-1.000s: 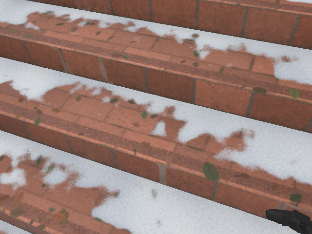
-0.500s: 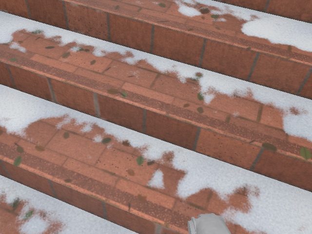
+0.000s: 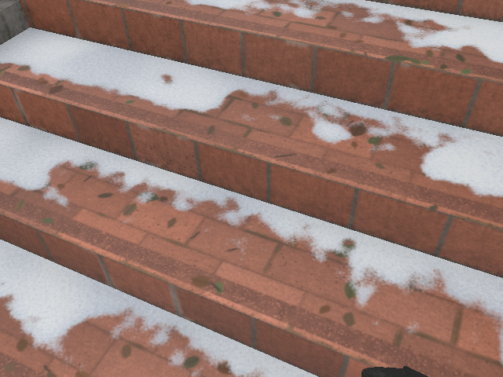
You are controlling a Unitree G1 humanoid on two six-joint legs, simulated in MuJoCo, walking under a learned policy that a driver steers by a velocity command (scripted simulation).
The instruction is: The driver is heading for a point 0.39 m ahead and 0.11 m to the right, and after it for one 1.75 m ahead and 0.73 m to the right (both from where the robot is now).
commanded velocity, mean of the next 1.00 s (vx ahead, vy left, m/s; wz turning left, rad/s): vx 0.27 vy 0.00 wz -0.35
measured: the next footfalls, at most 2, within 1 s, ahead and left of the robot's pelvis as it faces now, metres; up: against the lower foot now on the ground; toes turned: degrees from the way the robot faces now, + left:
left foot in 0.28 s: +0.39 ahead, +0.17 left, +0.15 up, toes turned +8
right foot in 0.86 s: +0.61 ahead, -0.14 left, +0.30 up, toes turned -24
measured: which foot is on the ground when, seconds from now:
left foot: up 0.00-0.26, down 0.28-0.88, up 0.90-1.00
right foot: down 0.00-0.30, up 0.32-0.84, down 0.86-1.00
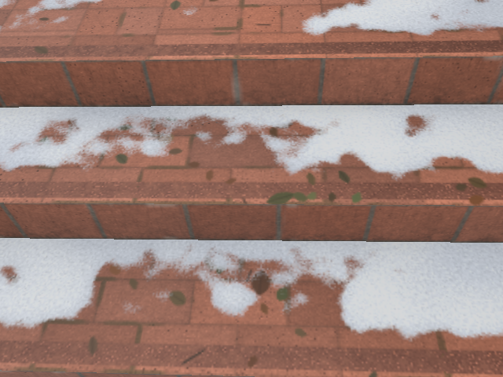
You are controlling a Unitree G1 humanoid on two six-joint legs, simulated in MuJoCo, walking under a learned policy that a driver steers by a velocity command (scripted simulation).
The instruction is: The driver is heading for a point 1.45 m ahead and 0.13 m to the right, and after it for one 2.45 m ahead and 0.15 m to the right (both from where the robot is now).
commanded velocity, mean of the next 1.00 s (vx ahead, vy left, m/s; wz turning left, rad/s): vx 0.01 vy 0.00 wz -0.39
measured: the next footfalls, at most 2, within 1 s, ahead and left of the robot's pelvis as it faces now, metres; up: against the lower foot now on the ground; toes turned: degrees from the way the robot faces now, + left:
left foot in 0.62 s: +0.26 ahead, +0.17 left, +0.00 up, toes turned -21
right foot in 0.94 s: +0.17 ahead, -0.08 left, +0.00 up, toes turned -20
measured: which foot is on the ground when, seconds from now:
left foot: up 0.00-0.60, down 0.62-1.00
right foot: down 0.00-0.62, up 0.64-0.92, down 0.94-1.00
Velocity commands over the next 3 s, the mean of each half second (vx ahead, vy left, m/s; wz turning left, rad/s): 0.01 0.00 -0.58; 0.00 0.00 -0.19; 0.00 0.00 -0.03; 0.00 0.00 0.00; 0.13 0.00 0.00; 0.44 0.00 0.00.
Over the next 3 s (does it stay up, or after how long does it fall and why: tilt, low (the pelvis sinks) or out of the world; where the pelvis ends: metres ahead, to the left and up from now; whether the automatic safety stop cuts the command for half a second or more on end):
stays up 0.45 -0.03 0.20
